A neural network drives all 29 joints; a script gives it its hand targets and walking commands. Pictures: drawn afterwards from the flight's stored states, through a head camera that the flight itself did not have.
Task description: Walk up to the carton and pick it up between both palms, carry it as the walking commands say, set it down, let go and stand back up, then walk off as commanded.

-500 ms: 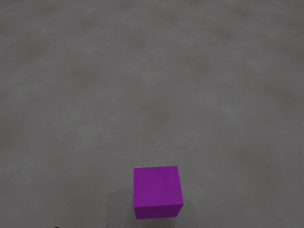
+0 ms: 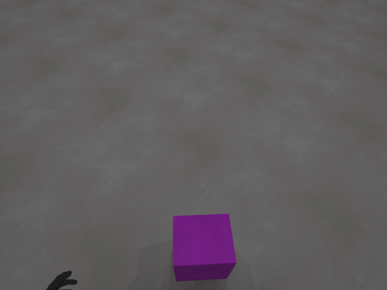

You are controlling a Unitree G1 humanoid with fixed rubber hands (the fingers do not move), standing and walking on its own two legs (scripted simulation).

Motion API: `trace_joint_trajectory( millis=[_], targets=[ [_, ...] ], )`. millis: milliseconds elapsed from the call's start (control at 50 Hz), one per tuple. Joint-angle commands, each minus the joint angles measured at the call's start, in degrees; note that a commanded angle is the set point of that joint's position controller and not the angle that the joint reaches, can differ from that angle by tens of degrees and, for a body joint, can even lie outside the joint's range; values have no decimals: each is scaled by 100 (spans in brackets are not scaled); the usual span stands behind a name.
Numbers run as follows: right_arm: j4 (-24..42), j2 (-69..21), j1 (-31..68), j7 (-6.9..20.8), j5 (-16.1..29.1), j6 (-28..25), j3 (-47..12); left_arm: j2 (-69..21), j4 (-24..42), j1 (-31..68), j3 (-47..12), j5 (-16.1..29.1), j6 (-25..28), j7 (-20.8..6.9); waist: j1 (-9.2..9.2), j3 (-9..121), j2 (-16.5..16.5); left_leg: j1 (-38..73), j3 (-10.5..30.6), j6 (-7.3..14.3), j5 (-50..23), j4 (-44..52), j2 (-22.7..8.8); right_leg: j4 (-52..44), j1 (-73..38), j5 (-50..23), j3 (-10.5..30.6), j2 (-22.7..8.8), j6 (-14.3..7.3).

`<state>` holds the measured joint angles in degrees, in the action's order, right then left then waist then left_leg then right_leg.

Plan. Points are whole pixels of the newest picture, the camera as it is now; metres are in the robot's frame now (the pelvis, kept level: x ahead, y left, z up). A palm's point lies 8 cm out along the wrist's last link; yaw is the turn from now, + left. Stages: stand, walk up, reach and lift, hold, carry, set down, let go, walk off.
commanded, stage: walk off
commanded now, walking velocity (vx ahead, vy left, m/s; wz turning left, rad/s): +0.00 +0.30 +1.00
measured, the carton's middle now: (201, 248) +0.38 -0.03 -0.64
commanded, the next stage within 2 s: none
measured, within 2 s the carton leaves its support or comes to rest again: neither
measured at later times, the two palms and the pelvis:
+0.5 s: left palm out of the picture -0.09 +0.47 -0.15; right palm out of the picture +0.12 -0.08 -0.13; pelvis -0.06 +0.15 -0.02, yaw +21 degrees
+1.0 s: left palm out of the picture -0.37 +0.48 -0.10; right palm (116, 269) +0.18 +0.18 -0.12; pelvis -0.13 +0.25 -0.01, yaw +48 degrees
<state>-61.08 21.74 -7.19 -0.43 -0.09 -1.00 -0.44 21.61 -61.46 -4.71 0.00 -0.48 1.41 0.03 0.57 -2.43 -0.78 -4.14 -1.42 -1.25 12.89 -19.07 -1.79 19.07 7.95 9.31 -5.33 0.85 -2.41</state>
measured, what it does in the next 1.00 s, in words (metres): steps to the left, turning left: left foot, then right foot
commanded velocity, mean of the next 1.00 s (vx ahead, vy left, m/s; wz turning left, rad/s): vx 0.00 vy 0.30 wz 1.00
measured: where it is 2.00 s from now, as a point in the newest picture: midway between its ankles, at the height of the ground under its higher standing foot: outside the picture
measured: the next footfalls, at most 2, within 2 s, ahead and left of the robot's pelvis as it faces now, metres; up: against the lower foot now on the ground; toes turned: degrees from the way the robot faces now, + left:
left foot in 0.40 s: -0.02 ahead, +0.28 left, +0.00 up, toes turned +25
right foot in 0.78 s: +0.01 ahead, +0.14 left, +0.00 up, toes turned +32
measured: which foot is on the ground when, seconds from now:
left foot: down 0.00-0.02, up 0.04-0.38, down 0.40-0.76, up 0.78-1.00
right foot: down 0.00-0.40, up 0.42-0.76, down 0.78-1.00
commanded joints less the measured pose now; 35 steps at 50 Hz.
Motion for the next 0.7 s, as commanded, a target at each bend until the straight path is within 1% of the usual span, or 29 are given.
trace_joint_trajectory(
  millis=[0, 20, 40, 60, 80, 100, 120, 140, 180, 240, 300, 340, 360, 380, 400, 420, 440, 460, 480, 500, 520, 560, 600, 640, 660, 680],
  targets=[
    [100, 474, -113, -13, 68, 243, 107, 1050, 181, -519, 236, -56, -93, 48, 306, 311, 318, -1393, 105, -15, -787, -1116, -252, -55, -969, -1907, 1391, -1824, -298],
    [207, 553, -16, 27, 31, 342, 165, 1334, 192, -748, 380, -69, -154, 94, 421, 345, 817, -2003, -105, -64, 1085, -2484, 30, -196, -977, -2365, 1884, -2616, -802],
    [278, 557, 110, 70, -65, 464, 223, 1409, 276, -861, 433, -104, -179, 139, 450, 433, 727, -2318, 301, -64, 1966, -4030, -86, -188, -692, -2833, 1957, -3109, -1177],
    [287, 550, 56, 116, -93, 541, 278, 1289, 363, -781, 433, -104, -202, 181, 334, 454, 311, -2412, 567, -87, 1828, -4644, -230, -189, -479, -2609, 1662, -3067, -1180],
    [330, 482, 9, 167, -89, 579, 312, 1133, 448, -579, 426, -114, -222, 209, 159, 353, 243, -2462, 597, -142, 1507, -4863, -380, -266, -246, -1945, 1324, -2883, -1004],
    [416, 452, 50, 213, -117, 592, 346, 1017, 517, -401, 418, -125, -238, 217, 49, 246, 364, -2539, 524, -219, 1236, -4872, -465, -333, -97, -1393, 1033, -2700, -780],
    [478, 417, 70, 265, -145, 611, 364, 955, 565, -311, 422, -145, -253, 219, 16, 184, 537, -2570, 391, -316, 1033, -4778, -467, -334, -29, -1125, 767, -2522, -618],
    [544, 359, 92, 321, -143, 638, 374, 938, 598, -315, 436, -168, -260, 223, 25, 157, 705, -2546, 272, -409, 933, -4589, -466, -290, 19, -1071, 543, -2425, -527],
    [727, 233, 203, 431, -112, 654, 366, 955, 616, -401, 493, -197, -234, 250, 68, 166, 1003, -2443, 76, -519, 871, -4061, -511, -158, 53, -1194, 226, -2437, -461],
    [1062, 92, 430, 581, -70, 663, 352, 1115, 605, -577, 632, -196, -177, 285, 149, 213, 1349, -2182, -141, -493, 902, -3265, -597, -12, 85, -1291, -36, -2654, -430],
    [1194, 4, 239, 631, -48, 648, 376, 1235, 632, -499, 763, -118, -225, 230, 16, 344, 1564, -1499, -503, -392, 773, -2472, -475, 221, 308, -1087, -383, -2653, -163],
    [1134, -46, -124, 568, -70, 619, 430, 1259, 658, -380, 827, -69, -276, 205, -184, 368, 1659, -1125, -733, -339, 674, -1865, -310, 553, 393, -846, -459, -2734, 1],
    [1017, -42, -491, 524, -107, 592, 475, 1220, 675, -280, 837, -39, -300, 202, -408, 426, 1470, -695, -836, -266, 309, -1301, -188, 1081, 554, -564, -613, -2650, 163],
    [850, 243, -923, 479, -226, 535, 583, 937, 691, -326, 764, -62, -333, 187, -641, 488, 510, -42, -373, -100, -22, -680, -120, 2435, 1101, 294, -901, -2233, 439],
    [933, 1089, -1092, 464, -229, 450, 680, 159, 943, -327, 588, -125, -434, 156, -728, 260, -1856, 258, 1763, 423, -1398, 209, -1515, 4227, 2933, 3398, -1183, -1123, 817],
    [1031, 1581, -1059, 472, -134, 372, 755, 87, 1197, 264, 505, -119, -630, 297, -940, 393, -2428, -642, 2319, 1210, -2157, 361, -1696, 5036, 2952, 3457, -2, -903, 816],
    [1097, 1216, -687, 402, -181, 374, 679, 343, 1223, 178, 544, -34, -697, 337, -637, 245, -1787, -664, 2017, 1311, -1733, 286, -1529, 5385, 3104, 2951, 250, -958, 712],
    [1199, 981, -365, 338, -194, 401, 637, 394, 1107, -19, 558, 0, -667, 367, -441, 117, -1355, -875, 1644, 1193, -1530, 185, -1235, 5298, 2990, 2335, 371, -1005, 631],
    [1330, 842, -9, 298, -212, 437, 619, 482, 938, -328, 594, 3, -599, 402, -242, 286, -1113, -818, 1370, 1064, -1668, -19, -952, 5287, 2729, 1766, 355, -1018, 593],
    [1473, 629, 231, 273, -188, 444, 577, 541, 800, -595, 610, -36, -559, 412, -145, 467, -1019, -837, 1218, 1090, -2135, -248, -768, 5356, 2453, 1430, 277, -960, 589],
    [1544, 449, 258, 286, -179, 444, 539, 537, 744, -694, 619, -43, -534, 407, -121, 618, -870, -849, 1179, 1126, -2311, -340, -677, 5285, 2267, 1285, 242, -886, 580],
    [1539, 322, 4, 329, -169, 431, 516, 368, 844, -496, 565, -15, -515, 405, -207, 614, -787, -780, 1424, 1240, -2325, -392, -619, 4720, 2192, 1334, 240, -753, 510],
    [1557, 313, -209, 359, -199, 459, 510, 247, 938, -353, 514, 20, -513, 433, -270, 472, -784, -720, 1860, 1332, -2119, -307, -635, 3998, 2121, 1515, 260, -596, 408],
    [1599, 362, -290, 391, -234, 500, 517, 237, 921, -478, 515, 62, -502, 476, -246, 450, -778, -741, 2318, 1284, -2035, -146, -656, 3337, 1747, 1538, 345, -411, 270],
    [1633, 390, -255, 407, -237, 515, 520, 248, 892, -577, 520, 93, -495, 491, -209, 449, -748, -824, 2489, 1218, -1944, -52, -638, 3006, 1481, 1475, 394, -343, 215],
    [1670, 414, -192, 422, -231, 526, 520, 269, 853, -701, 529, 125, -485, 502, -155, 441, -704, -963, 2614, 1101, -1765, 66, -573, 2604, 1123, 1360, 451, -294, 184]
  ],
)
